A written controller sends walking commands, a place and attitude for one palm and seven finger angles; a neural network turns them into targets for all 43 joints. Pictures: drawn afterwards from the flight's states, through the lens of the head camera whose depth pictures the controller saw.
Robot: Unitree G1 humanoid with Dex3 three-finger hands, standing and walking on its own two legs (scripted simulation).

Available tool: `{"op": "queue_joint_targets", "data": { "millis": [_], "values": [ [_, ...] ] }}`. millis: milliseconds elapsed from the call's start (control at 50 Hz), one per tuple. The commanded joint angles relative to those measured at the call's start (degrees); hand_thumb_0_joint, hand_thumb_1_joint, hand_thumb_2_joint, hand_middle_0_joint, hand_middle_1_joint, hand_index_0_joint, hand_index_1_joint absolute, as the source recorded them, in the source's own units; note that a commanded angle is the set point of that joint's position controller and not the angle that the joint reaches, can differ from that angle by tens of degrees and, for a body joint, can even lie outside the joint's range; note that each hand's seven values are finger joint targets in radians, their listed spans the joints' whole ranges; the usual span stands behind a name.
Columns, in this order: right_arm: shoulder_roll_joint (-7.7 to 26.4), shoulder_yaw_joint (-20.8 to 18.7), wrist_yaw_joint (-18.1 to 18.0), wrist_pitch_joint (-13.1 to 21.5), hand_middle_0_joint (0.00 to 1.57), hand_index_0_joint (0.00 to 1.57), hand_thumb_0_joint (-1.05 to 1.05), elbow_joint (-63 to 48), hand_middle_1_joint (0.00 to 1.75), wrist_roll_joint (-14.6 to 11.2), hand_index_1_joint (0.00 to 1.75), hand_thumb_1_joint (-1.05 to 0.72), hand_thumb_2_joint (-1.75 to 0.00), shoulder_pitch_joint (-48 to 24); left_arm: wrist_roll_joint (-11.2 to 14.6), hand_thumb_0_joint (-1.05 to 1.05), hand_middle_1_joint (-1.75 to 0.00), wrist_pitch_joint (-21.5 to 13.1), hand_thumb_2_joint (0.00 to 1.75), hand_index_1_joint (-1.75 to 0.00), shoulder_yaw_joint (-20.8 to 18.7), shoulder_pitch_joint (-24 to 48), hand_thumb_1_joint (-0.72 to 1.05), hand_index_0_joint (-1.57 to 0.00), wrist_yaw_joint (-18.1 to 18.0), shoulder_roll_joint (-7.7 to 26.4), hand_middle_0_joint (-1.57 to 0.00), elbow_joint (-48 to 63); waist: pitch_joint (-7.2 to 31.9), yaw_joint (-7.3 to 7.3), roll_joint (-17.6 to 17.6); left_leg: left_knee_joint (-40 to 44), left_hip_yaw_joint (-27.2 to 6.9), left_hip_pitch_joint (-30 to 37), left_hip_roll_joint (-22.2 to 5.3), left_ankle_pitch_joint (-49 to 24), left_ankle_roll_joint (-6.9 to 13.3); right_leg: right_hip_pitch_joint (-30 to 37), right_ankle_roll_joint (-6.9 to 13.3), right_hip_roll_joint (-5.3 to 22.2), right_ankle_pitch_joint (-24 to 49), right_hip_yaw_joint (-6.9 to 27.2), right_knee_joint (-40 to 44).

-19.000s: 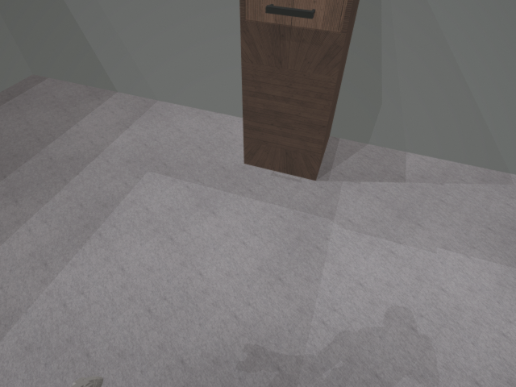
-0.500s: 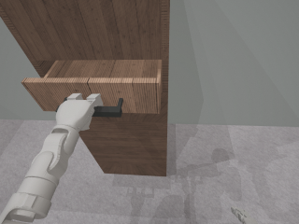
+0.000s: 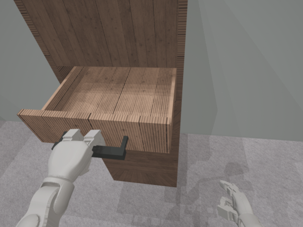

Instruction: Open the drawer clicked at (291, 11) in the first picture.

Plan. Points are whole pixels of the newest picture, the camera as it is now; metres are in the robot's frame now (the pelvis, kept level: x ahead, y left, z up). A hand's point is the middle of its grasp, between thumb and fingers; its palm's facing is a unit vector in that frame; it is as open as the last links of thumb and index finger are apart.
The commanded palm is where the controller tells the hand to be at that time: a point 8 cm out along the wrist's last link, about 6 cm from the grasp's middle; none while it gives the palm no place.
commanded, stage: pull the drawer open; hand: left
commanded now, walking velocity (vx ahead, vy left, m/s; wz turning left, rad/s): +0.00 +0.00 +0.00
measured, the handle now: (91, 143) +0.29 +0.19 +0.10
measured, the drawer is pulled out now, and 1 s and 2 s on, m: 0.21 0.30 0.29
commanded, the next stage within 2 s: open the thumb to release the handle in 0.74 s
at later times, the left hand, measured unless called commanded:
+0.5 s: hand (68, 201) +0.15 +0.20 +0.08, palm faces +0.01 -0.13 -0.99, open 5.6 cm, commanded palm +0.10 +0.21 +0.14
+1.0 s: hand (61, 196) +0.16 +0.22 +0.08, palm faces +0.08 -0.08 -0.99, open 5.8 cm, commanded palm +0.13 +0.21 +0.14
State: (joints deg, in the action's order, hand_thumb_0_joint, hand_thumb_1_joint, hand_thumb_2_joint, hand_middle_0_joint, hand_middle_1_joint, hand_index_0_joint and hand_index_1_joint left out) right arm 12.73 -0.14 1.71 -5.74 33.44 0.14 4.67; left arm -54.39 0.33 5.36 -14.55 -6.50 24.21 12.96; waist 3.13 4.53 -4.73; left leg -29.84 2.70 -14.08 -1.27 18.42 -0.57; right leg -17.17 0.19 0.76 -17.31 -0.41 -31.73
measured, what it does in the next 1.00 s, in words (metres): stands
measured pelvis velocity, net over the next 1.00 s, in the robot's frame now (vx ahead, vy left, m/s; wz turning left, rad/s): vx -0.02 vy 0.00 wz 0.01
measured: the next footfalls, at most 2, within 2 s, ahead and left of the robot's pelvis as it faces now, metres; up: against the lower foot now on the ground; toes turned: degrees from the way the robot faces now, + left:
none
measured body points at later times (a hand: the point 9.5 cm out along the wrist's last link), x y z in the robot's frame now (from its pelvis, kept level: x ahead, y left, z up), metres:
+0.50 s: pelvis +0.00 -0.01 -0.01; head +0.00 -0.04 +0.44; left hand +0.15 +0.21 +0.13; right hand +0.21 -0.22 -0.10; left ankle -0.03 +0.12 -0.73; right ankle -0.01 -0.12 -0.73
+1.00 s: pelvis -0.02 +0.00 -0.01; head -0.01 -0.05 +0.44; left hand +0.15 +0.22 +0.13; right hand +0.19 -0.21 -0.11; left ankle -0.03 +0.12 -0.73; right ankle -0.01 -0.12 -0.73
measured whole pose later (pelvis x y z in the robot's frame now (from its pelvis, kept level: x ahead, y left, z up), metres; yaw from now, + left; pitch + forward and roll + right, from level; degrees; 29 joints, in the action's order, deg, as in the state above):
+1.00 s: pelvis -0.02 +0.00 -0.01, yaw +1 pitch +2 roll +0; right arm 13.5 0.2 0.5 -4.7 32.8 0.9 8.4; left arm -53.5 -1.2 0.3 -30.8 -12.5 27.2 23.2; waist 3.0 5.8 -5.6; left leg -37.9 1.5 -19.0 -1.7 21.3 -1.0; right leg -21.2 0.5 0.5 -19.8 -1.4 -38.6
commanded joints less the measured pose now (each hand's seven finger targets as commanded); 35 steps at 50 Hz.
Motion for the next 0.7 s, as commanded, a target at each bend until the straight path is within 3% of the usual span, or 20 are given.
{"op": "queue_joint_targets", "data": {
  "millis": [0, 80, 120, 180, 220, 280, 300, 360, 380, 420, 480, 520, 580, 620, 680],
  "values": [
    [5.56, -1.28, -0.28, 2.24, 0.2, 0.2, 0.0, -8.86, 0.3, 0.28, 0.3, -0.9, -0.9, -7.23, -0.19, 0.0, -1.35, 0.89, 0.9, -1.35, -10.17, 3.12, 0.9, -0.4, -3.53, 9.09, -0.4, 16.4, 10.0, 1.52, 2.43, 1.36, 0.65, 2.82, 1.69, -23.07, 1.11, 6.73, 1.22, -1.43, 20.19, -1.51, 2.4],
    [6.11, -1.23, -0.26, 2.41, 0.2, 0.2, 0.0, -9.43, 0.3, 0.27, 0.3, -0.9, -0.9, -7.41, -0.03, 0.0, -1.35, 0.59, 0.9, -1.35, -11.39, -0.78, 0.9, -0.4, -4.26, 10.25, -0.4, 19.78, 10.58, 1.66, 1.39, 0.41, 0.47, 3.35, 1.32, -23.04, 0.8, 6.73, 1.19, -1.45, 20.72, -1.08, 2.23],
    [5.56, -1.2, 0.05, 2.61, 0.2, 0.2, 0.0, -9.66, 0.3, 0.51, 0.3, -0.9, -0.9, -6.94, -0.1, 0.0, -1.35, 0.39, 0.9, -1.35, -9.25, -3.59, 0.9, -0.4, -4.41, 7.6, -0.4, 20.48, 10.23, 1.59, 2.2, -0.11, 0.48, 3.21, 1.25, -24.34, 0.93, 5.94, 0.95, -1.28, 21.41, -1.52, 1.82],
    [6.61, -0.91, -0.14, 2.68, 0.2, 0.2, 0.0, -10.58, 0.3, 0.19, 0.3, -0.9, -0.9, -7.6, 0.8, 0.0, -1.35, 0.63, 0.9, -1.35, -13.32, -8.6, 0.9, -0.4, -5.05, 11.28, -0.4, 21.69, 10.23, 2.29, 4.08, -0.4, 0.55, 1.81, 1.12, -22.58, 0.62, 7.26, 0.71, -1.19, 22.84, -0.52, 1.93],
    [6.34, -0.63, -0.1, 2.68, 0.2, 0.2, 0.0, -11.19, 0.3, 0.26, 0.3, -0.9, -0.9, -7.08, 0.93, 0.0, -1.35, 0.26, 0.9, -1.35, -12.67, -12.08, 0.9, -0.4, -5.37, 9.93, -0.4, 22.81, 9.77, 2.51, 3.6, -0.58, 0.84, 1.03, 1.11, -22.97, 0.81, 7.29, 0.39, -0.69, 23.84, -0.67, 1.69],
    [7.04, -0.5, -0.1, 2.78, 0.2, 0.2, 0.0, -12.28, 0.3, -0.13, 0.3, -0.9, -0.9, -7.57, 1.76, 0.0, -1.35, 0.29, 0.9, -1.35, -15.62, -18.55, 0.9, -0.4, -6.43, 11.94, -0.4, 23.99, 9.03, 2.98, 4.69, -1.14, 0.8, -0.1, 0.88, -21.0, 0.53, 6.91, 0.27, -0.83, 23.33, 0.45, 1.87],
    [6.9, -0.31, -0.04, 2.67, 0.2, 0.2, 0.0, -12.49, 0.3, 0.02, 0.3, -0.9, -0.9, -6.84, 1.8, 0.0, -1.35, 0.09, 0.9, -1.35, -15.21, -20.15, 0.9, -0.4, -6.69, 11.21, -0.4, 24.68, 8.88, 3.17, 4.56, -1.03, 1.04, -0.88, 0.85, -20.59, 0.61, 6.89, 0.11, -0.43, 22.76, 0.1, 1.61],
    [7.48, -0.59, 0.08, 2.71, 0.2, 0.2, 0.0, -13.2, 0.3, -0.01, 0.3, -0.9, -0.9, -6.34, 1.99, 0.0, -1.35, -0.29, 0.9, -1.35, -15.96, -24.14, 0.9, -0.4, -7.97, 11.73, -0.4, 26.8, 8.57, 3.25, 2.2, -1.88, 1.15, -1.11, 0.72, -20.92, 0.56, 5.86, -0.01, -0.23, 23.38, 0.5, 1.15],
    [7.79, -0.67, 0.02, 2.83, 0.2, 0.2, 0.0, -13.27, 0.3, -0.2, 0.3, -0.9, -0.9, -7.1, 2.48, 0.0, -1.35, -0.15, 0.9, -1.35, -18.09, -26.06, 0.9, -0.4, -8.45, 13.3, -0.4, 27.06, 8.21, 3.28, 3.3, -2.34, 0.98, -1.11, 0.48, -19.74, 0.32, 5.27, 0.18, -0.63, 22.35, 1.58, 1.53],
    [7.63, -0.67, -0.03, 2.6, 0.2, 0.2, 0.0, -13.44, 0.3, -0.15, 0.3, -0.9, -0.9, -6.15, 2.74, 0.0, -1.35, -0.53, 0.9, -1.35, -18.12, -28.74, 0.9, -0.4, -9.14, 12.61, -0.4, 27.03, 7.18, 3.22, 3.14, -2.35, 1.24, -2.34, 0.57, -17.98, 0.48, 4.63, -0.04, -0.28, 20.36, 1.16, 1.46],
    [8.25, -1.06, 0.04, 2.51, 0.2, 0.2, 0.0, -14.03, 0.3, 0.02, 0.3, -0.9, -0.9, -6.88, 2.86, 0.0, -1.35, -0.6, 0.9, -1.35, -19.68, -31.65, 0.9, -0.4, -10.82, 13.5, -0.4, 28.74, 6.93, 3.42, 2.02, -3.28, 0.7, -2.21, 0.46, -16.41, 0.18, 2.42, 0.45, -0.67, 17.5, 3.04, 1.57],
    [7.83, -1.46, 0.38, 2.51, 0.2, 0.2, 0.0, -13.88, 0.3, 0.32, 0.3, -0.9, -0.9, -5.41, 2.71, 0.0, -1.35, -0.82, 0.9, -1.35, -17.21, -30.5, 0.9, -0.4, -11.24, 11.15, -0.4, 28.71, 6.02, 2.53, 2.92, -3.85, 0.61, -2.45, 0.61, -15.28, 0.48, 0.05, 0.29, -0.33, 14.51, 2.08, 1.2],
    [8.26, -1.82, 0.22, 2.79, 0.2, 0.2, 0.0, -14.19, 0.3, 0.47, 0.3, -0.9, -0.9, -5.69, 2.57, 0.0, -1.35, -0.6, 0.9, -1.35, -19.01, -29.96, 0.9, -0.4, -12.12, 12.71, -0.4, 29.34, 7.55, 2.51, 2.18, -4.5, 0.1, -1.87, 0.75, -14.5, 0.28, -1.23, 0.74, -0.73, 12.18, 3.57, 1.22],
    [7.82, -1.86, 0.31, 3.0, 0.2, 0.2, 0.0, -14.2, 0.3, 0.52, 0.3, -0.9, -0.9, -4.96, 2.56, 0.0, -1.35, -0.61, 0.9, -1.35, -16.94, -30.56, 0.9, -0.4, -12.12, 10.93, -0.4, 28.93, 7.15, 2.43, 2.46, -4.63, 0.25, -2.42, 0.6, -14.42, 0.53, -1.38, 0.51, -0.33, 12.5, 2.26, 0.43],
    [8.01, -1.87, 0.44, 3.02, 0.2, 0.2, 0.0, -14.51, 0.3, 0.57, 0.3, -0.9, -0.9, -5.43, 2.22, 0.0, -1.35, 0.16, 0.9, -1.35, -17.21, -30.32, 0.9, -0.4, -12.34, 11.49, -0.4, 29.57, 7.54, 2.19, 2.58, -5.2, -0.35, -2.18, 0.46, -15.3, 0.24, -2.66, 0.8, -0.76, 11.87, 3.11, -0.05]
  ]
}}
